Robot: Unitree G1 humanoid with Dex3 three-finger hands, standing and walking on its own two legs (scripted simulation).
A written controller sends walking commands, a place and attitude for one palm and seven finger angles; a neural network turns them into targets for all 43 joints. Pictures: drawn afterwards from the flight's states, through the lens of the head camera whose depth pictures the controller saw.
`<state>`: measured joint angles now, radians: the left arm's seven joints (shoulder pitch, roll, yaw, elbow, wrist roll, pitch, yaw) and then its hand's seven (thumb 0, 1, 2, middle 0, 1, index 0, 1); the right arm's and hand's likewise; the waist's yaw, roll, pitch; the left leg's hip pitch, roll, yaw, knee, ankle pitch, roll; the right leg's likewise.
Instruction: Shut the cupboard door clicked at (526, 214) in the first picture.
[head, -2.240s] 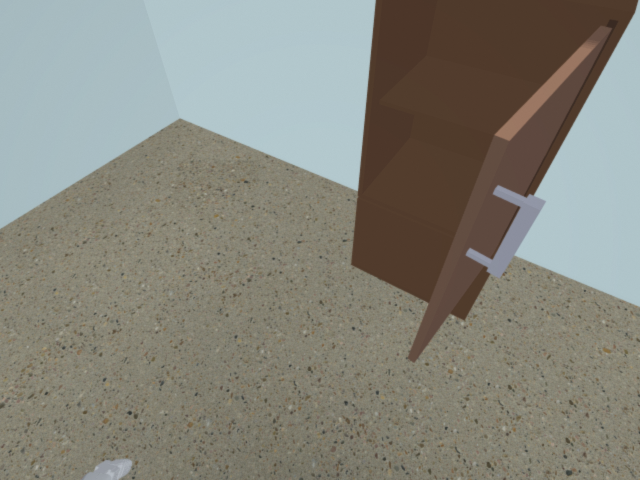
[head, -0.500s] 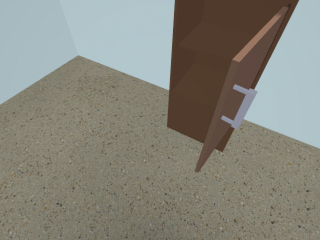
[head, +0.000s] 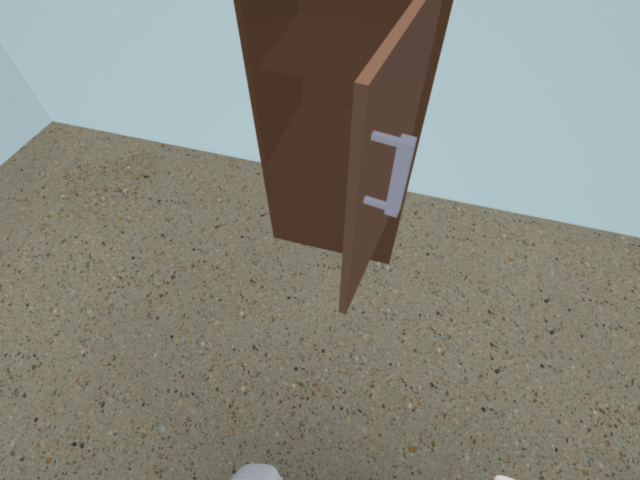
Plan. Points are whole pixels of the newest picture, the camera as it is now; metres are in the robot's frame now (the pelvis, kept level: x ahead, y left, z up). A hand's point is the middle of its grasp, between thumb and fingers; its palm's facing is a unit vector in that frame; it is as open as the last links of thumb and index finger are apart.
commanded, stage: walk around to get in front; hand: left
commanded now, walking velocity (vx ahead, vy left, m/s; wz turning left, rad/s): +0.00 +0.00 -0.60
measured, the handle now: (386, 175) +0.54 -0.04 +0.05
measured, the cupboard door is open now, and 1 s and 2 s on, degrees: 82 82 82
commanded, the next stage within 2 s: none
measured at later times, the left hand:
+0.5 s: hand (194, 469) +0.14 +0.20 -0.16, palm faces -0.31 -0.92 -0.23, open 7.4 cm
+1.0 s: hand (221, 458) +0.16 +0.17 -0.18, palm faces -0.52 -0.83 -0.20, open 7.4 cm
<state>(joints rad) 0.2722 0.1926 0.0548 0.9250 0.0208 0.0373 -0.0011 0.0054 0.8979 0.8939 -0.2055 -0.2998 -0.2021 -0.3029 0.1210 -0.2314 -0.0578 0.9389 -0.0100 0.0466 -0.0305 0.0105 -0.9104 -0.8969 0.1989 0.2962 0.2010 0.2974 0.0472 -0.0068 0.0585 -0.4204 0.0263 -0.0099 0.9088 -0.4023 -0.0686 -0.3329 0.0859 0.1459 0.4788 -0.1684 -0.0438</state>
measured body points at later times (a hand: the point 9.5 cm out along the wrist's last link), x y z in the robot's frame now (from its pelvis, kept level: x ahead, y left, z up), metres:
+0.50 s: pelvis -0.03 +0.03 +0.00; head +0.01 +0.02 +0.44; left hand +0.16 +0.25 -0.14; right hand -0.08 -0.22 -0.15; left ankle -0.01 +0.15 -0.74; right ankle -0.07 -0.09 -0.71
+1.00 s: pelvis -0.02 +0.05 -0.01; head +0.02 +0.05 +0.44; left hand +0.19 +0.22 -0.17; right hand -0.09 -0.22 -0.13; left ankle +0.05 +0.12 -0.74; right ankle -0.08 -0.08 -0.73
